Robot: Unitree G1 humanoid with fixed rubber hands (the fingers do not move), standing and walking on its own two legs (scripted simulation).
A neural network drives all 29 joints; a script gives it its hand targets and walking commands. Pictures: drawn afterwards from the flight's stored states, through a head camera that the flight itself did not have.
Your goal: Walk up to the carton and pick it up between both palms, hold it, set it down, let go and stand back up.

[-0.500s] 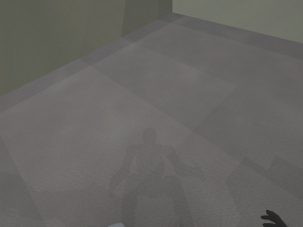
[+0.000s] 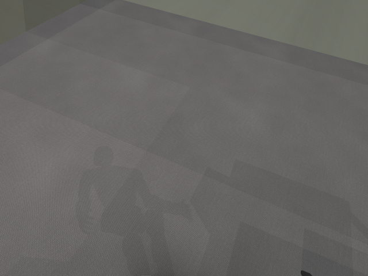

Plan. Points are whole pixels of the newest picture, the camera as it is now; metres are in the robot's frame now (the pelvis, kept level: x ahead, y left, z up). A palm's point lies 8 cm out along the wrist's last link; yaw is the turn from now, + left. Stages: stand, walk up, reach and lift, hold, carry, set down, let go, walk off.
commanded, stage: walk up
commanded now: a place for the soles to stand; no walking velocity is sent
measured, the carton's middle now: out of the picture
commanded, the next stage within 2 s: none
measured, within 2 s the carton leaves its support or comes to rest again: neither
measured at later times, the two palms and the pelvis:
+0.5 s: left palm (144, 253) +0.18 +0.10 -0.11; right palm out of the picture +0.01 -0.38 -0.17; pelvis +0.04 -0.14 -0.02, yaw -24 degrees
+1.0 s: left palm (186, 163) +0.44 +0.01 -0.12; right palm out of the picture +0.07 -0.42 -0.12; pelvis +0.17 -0.14 -0.02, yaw -49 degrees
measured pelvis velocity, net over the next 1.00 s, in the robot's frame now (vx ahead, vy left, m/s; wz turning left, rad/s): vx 0.17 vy -0.14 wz -0.85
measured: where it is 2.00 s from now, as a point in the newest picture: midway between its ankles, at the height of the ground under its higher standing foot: outside the picture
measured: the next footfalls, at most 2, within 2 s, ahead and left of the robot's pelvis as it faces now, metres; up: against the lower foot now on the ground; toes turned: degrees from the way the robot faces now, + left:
right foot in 0.40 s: +0.06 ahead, -0.27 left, +0.00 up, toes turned -26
left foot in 0.92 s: +0.31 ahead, -0.18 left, +0.00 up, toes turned -49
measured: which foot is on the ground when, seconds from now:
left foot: down 0.00-0.42, up 0.44-0.90, down 0.92-1.00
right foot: up 0.00-0.38, down 0.40-0.94, up 0.96-1.00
